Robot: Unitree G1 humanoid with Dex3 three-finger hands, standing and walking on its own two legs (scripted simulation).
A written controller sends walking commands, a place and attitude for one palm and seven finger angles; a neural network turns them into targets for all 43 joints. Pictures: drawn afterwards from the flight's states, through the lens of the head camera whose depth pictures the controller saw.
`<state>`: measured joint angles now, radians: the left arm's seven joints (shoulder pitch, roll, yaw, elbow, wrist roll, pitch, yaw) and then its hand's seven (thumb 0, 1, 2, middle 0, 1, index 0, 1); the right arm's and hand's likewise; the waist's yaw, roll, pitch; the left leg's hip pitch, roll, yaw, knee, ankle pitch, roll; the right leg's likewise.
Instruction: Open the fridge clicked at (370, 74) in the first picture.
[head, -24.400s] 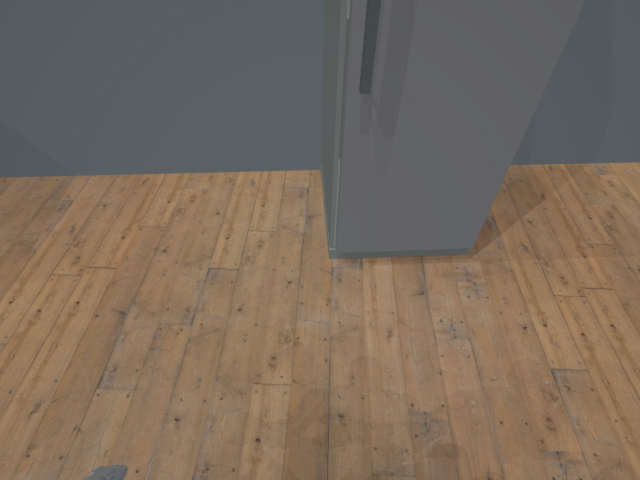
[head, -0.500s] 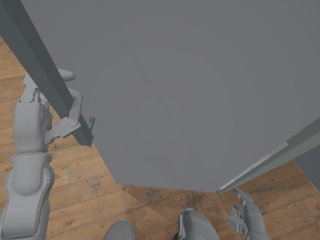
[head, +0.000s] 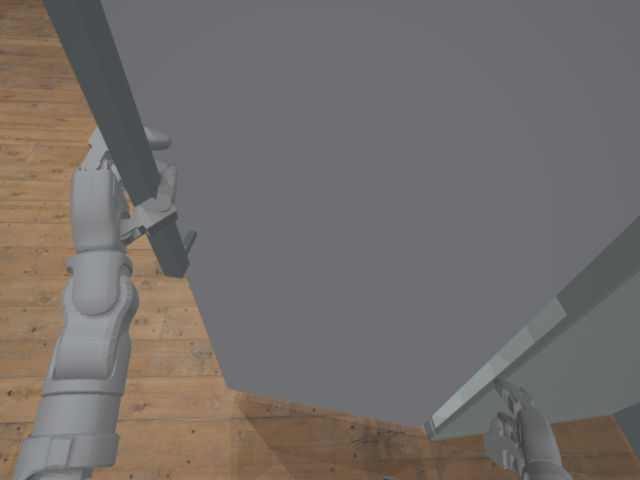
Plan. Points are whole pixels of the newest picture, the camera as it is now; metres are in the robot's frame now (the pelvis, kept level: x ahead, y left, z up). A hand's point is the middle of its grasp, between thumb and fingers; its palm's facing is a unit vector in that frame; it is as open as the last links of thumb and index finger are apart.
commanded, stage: stop walking and hold the door back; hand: left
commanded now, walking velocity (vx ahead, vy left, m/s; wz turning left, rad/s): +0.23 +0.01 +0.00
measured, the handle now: (131, 104) +0.38 +0.23 +0.26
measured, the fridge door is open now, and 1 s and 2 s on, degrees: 72 67 67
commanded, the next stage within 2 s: loosen the grip on the handle in 0.52 s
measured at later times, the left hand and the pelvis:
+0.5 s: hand (173, 179) +0.37 +0.21 +0.18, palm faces +0.29 -0.94 -0.19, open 5.7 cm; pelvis -0.05 -0.01 +0.00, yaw +1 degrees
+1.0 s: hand (162, 175) +0.39 +0.22 +0.17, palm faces +0.33 -0.93 -0.17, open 12.0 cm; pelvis -0.05 -0.05 +0.00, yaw -1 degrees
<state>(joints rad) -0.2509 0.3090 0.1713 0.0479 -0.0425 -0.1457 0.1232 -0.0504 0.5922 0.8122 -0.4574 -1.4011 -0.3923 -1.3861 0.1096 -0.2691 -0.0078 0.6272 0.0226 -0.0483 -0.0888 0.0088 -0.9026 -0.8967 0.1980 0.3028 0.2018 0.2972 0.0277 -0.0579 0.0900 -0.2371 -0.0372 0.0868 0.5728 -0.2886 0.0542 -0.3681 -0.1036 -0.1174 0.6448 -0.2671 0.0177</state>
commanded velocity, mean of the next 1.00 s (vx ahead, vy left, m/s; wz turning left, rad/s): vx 0.08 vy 0.01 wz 0.00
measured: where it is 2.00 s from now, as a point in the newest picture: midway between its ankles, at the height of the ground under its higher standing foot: outside the picture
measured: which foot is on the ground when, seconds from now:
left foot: down 0.00-1.00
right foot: up 0.00-0.22, down 0.24-1.00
